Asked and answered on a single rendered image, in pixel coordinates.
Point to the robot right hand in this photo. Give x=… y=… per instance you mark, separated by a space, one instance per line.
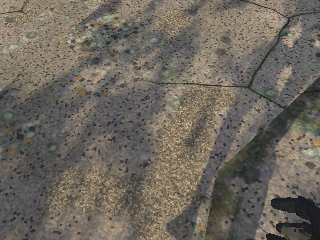
x=303 y=208

